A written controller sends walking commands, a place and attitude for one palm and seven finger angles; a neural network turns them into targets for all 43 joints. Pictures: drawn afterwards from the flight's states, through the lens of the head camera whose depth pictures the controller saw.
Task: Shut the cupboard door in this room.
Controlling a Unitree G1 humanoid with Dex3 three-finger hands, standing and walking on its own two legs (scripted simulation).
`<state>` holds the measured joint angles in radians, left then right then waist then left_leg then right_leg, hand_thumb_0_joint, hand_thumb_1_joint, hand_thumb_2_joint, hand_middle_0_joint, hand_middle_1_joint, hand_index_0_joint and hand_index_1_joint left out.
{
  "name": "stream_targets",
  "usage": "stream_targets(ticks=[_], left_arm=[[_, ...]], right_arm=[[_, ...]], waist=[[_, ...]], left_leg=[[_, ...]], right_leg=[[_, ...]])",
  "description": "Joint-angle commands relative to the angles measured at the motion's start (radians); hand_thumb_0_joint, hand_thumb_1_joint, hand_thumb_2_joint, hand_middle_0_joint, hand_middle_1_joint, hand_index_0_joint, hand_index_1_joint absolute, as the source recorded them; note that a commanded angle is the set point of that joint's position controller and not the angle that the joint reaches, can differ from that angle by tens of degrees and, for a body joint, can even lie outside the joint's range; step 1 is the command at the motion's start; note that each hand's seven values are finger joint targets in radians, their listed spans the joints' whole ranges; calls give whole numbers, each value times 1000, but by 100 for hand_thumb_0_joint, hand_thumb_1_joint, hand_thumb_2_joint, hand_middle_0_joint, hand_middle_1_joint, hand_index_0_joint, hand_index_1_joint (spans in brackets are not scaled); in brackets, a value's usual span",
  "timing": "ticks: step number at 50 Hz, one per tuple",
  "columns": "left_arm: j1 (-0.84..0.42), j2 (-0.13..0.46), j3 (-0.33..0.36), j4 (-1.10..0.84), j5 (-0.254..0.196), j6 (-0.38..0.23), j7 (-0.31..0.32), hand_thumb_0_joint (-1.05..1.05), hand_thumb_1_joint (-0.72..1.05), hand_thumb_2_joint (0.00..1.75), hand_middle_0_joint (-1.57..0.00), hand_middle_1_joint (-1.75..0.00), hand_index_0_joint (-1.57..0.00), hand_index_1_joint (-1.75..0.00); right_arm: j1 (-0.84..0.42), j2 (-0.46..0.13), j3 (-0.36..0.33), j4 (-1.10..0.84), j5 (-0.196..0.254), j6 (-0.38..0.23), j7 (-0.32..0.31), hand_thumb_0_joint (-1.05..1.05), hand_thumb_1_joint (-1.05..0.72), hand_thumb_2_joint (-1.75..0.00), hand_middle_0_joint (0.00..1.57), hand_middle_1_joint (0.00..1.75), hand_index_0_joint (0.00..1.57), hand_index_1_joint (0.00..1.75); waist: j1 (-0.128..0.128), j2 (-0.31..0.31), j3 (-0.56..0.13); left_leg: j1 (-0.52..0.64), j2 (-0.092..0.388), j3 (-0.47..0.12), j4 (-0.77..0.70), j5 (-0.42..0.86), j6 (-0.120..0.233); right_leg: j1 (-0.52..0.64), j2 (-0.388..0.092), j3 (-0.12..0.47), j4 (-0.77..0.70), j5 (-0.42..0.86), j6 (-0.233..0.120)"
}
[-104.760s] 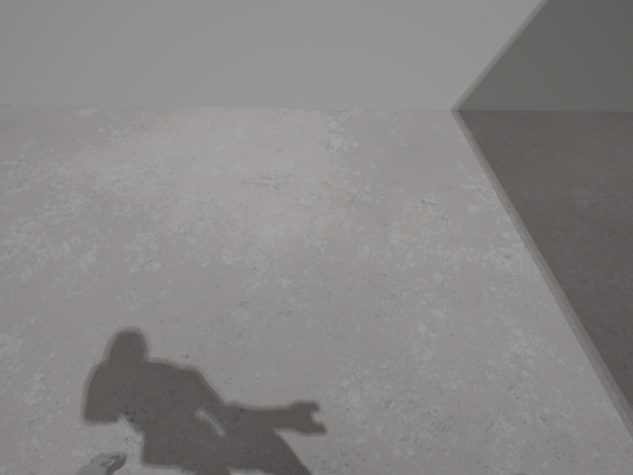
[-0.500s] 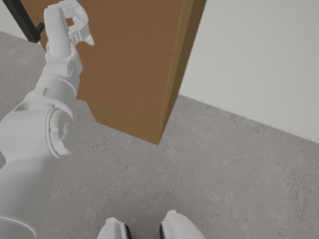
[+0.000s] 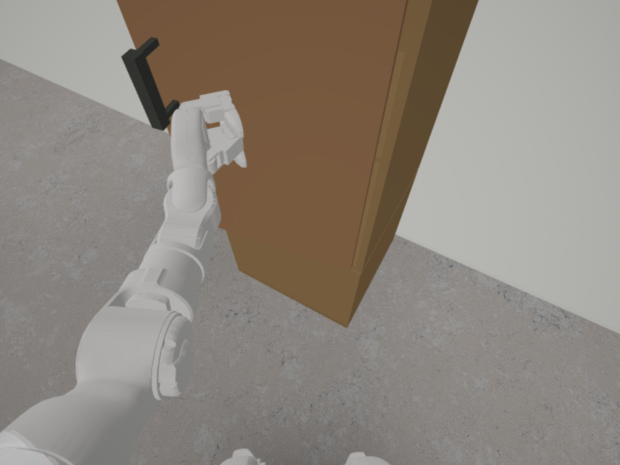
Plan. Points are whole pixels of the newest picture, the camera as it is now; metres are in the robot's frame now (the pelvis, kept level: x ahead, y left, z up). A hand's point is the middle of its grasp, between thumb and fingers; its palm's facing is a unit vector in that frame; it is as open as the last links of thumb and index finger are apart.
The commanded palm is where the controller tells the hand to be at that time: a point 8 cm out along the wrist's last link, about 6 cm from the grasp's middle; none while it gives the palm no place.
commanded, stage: draw the hand back to the body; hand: left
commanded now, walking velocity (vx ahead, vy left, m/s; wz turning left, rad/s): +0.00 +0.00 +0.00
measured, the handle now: (155, 85) +0.65 +0.18 +0.11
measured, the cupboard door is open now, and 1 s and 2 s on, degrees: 9 9 9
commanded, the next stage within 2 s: step back with the hand held close in 1.64 s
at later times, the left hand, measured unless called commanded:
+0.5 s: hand (152, 199) +0.39 +0.14 +0.15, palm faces +0.07 -1.00 +0.00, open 3.1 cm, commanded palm +0.35 +0.19 +0.16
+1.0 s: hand out of the picture +0.25 +0.24 +0.19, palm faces +0.28 -0.92 -0.27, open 4.2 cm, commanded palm +0.20 +0.29 +0.20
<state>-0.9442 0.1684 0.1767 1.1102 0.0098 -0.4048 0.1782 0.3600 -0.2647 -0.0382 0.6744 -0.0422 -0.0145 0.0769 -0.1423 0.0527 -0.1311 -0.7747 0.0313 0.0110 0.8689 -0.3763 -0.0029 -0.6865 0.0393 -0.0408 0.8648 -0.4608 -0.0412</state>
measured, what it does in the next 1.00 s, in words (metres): stands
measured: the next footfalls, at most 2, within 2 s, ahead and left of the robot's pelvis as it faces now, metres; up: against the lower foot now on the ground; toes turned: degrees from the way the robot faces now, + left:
none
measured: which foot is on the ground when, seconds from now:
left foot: down 0.00-1.00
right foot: down 0.00-1.00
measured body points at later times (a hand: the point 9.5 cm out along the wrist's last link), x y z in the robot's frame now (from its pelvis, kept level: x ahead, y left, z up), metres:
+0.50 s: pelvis +0.00 +0.01 +0.03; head +0.00 -0.01 +0.48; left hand +0.38 +0.19 +0.15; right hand +0.07 -0.25 -0.10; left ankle +0.02 +0.12 -0.69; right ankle -0.03 -0.09 -0.69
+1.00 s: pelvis -0.01 +0.03 +0.05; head -0.03 +0.00 +0.50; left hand +0.23 +0.29 +0.21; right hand +0.19 -0.17 -0.03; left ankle +0.02 +0.12 -0.69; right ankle -0.03 -0.09 -0.69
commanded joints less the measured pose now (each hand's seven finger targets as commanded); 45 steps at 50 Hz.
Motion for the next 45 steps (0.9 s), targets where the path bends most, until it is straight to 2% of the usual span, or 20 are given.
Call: stream_targets(ticks=[1, 3, 4, 6, 10, 12, 14, 16, 17, 20, 23, 26, 28, 29, 30, 31, 32, 37, 41, 45], left_arm=[[-497, 167, 35, -19, -29, 72, -10, 0, 90, 90, -130, -150, -130, -150], [-569, 193, 74, -30, -66, 87, -11, 0, 90, 90, -130, -150, -130, -150], [-534, 230, 121, -65, -78, 75, -14, 0, 90, 90, -130, -150, -130, -150], [-487, 247, 138, -193, -83, 10, -27, 0, 90, 90, -130, -150, -130, -150], [-259, 258, 125, -383, -47, -98, -67, 0, 90, 90, -130, -150, -130, -150], [-82, 251, 115, -357, -47, -51, -97, 0, 90, 90, -130, -150, -130, -150], [-25, 225, 89, -407, -81, 26, -134, 0, 90, 90, -130, -150, -130, -150], [-5, 196, 68, -504, -139, 95, -165, 0, 90, 90, -130, -150, -130, -150], [-37, 174, 47, -596, -166, 111, -178, 0, 90, 90, -130, -150, -130, -150], [-35, 165, 21, -783, -199, 111, -193, 0, 90, 90, -130, -150, -130, -150], [49, 174, -2, -838, -182, 102, -195, 0, 90, 90, -130, -150, -130, -150], [189, 155, -25, -845, -179, 148, -212, 0, 90, 90, -122, -141, -122, -141], [296, 183, 13, -851, -199, 200, -226, 0, 90, 90, -116, -135, -116, -135], [320, 189, -77, -982, -122, 180, -187, 0, 90, 90, -113, -132, -113, -132], [400, 209, -35, -978, -117, 187, -163, 0, 90, 90, -111, -129, -111, -129], [447, 181, -62, -1013, -121, 197, -160, 0, 90, 90, -108, -126, -108, -126], [491, 214, -40, -1035, -121, 207, -153, 0, 90, 90, -105, -123, -105, -123], [548, 263, -8, -1218, -101, 230, -126, 0, 90, 90, -92, -108, -92, -108], [635, 250, -7, -1358, -89, 237, -109, 0, 90, 90, -81, -96, -81, -96], [786, 264, 23, -1434, -87, 251, -100, 0, 90, 90, -69, -84, -69, -84]], right_arm=[[185, -143, -38, -41, 25, 21, -25, 0, -90, -90, 20, 30, 20, 30], [176, -142, -26, -46, 28, 19, -35, 0, -90, -90, 20, 30, 20, 30], [166, -139, -28, -59, 25, 17, -38, 0, -90, -90, 20, 30, 20, 30], [146, -127, -23, -87, 20, 7, -37, 0, -90, -90, 20, 30, 20, 30], [128, -117, -29, -129, 21, -8, -25, 0, -90, -90, 20, 30, 20, 30], [119, -121, -31, -145, 33, 4, -27, 0, -90, -90, 20, 30, 20, 30], [88, -126, -34, -161, 57, 17, -36, 0, -90, -90, 20, 30, 20, 30], [49, -127, -34, -175, 80, 20, -54, 0, -90, -90, 20, 30, 20, 30], [24, -121, -30, -190, 87, 14, -64, 0, -90, -90, 20, 30, 20, 30], [-21, -106, -21, -182, 94, -18, -87, 0, -90, -90, 20, 30, 20, 30], [-61, -98, -8, -169, 93, -48, -99, 0, -90, -90, 20, 30, 20, 30], [-105, -99, -4, -176, 98, -62, -104, 0, -90, -90, 20, 30, 20, 30], [-142, -103, 6, -193, 108, -65, -109, 0, -90, -90, 20, 30, 20, 30], [-173, -72, 6, -217, 105, -41, -119, 0, -90, -90, 20, 30, 20, 30], [-191, -77, 6, -221, 103, -28, -128, 0, -90, -90, 20, 30, 20, 30], [-212, -76, 13, -236, 102, -24, -132, 0, -90, -90, 20, 30, 20, 30], [-226, -81, 14, -238, 104, -17, -138, 0, -90, -90, 20, 30, 20, 30], [-273, -74, 35, -252, 98, -9, -155, 0, -90, -90, 20, 30, 20, 30], [-291, -59, 48, -254, 89, -27, -154, 0, -90, -90, 20, 30, 20, 30], [-300, -61, 55, -250, 79, -41, -152, 0, -90, -90, 20, 30, 20, 30]], waist=[[-72, -162, -286], [-69, -146, -311], [-31, -113, -351], [9, -53, -447], [62, -12, -523], [82, -78, -447], [78, -159, -360], [80, -174, -312], [84, -106, -311], [80, -75, -280], [85, -29, -195], [108, -9, -160], [138, -40, -148], [117, -50, -119], [125, -83, -83], [128, -97, -69], [136, -120, -57], [144, -23, -21], [150, 62, -19], [162, 29, 1]], left_leg=[[242, -52, 6, -71, 224, 46], [238, -58, 4, -82, 228, 45], [248, -59, 8, -83, 249, 43], [311, -60, 11, -83, 318, 42], [395, -54, 22, -77, 418, 44], [356, -54, 35, -108, 385, 47], [333, -52, 45, -145, 314, 50], [362, -51, 48, -176, 277, 53], [406, -54, 54, -188, 287, 54], [491, -46, 40, -209, 292, 60], [514, -41, 24, -237, 245, 59], [536, -39, 15, -266, 206, 51], [527, -41, 13, -292, 191, 47], [577, -43, 15, -341, 183, 43], [578, -39, 13, -355, 176, 44], [577, -36, 7, -370, 166, 44], [590, -32, 6, -382, 168, 47], [671, -21, -9, -458, 170, 39], [735, -13, -29, -500, 195, 27], [744, -9, -42, -530, 208, 23]], right_leg=[[119, 2, 55, -182, 500, 62], [153, -4, 63, -183, 517, 63], [192, -3, 68, -176, 537, 56], [248, -3, 64, -152, 597, 45], [289, 6, 54, -124, 675, 38], [338, 7, 51, -149, 688, 43], [366, 1, 59, -199, 690, 65], [379, -3, 61, -248, 665, 78], [382, -2, 62, -263, 636, 70], [351, 8, 48, -294, 569, 59], [303, 9, 40, -312, 447, 47], [294, 7, 29, -323, 364, 36], [323, 0, 24, -338, 334, 34], [337, -20, 60, -394, 313, 36], [346, -20, 55, -417, 300, 37], [357, -22, 49, -418, 276, 36], [369, -21, 47, -436, 271, 36], [419, -20, 37, -487, 250, 25], [458, -17, 22, -505, 270, 14], [489, -15, 12, -526, 286, 15]])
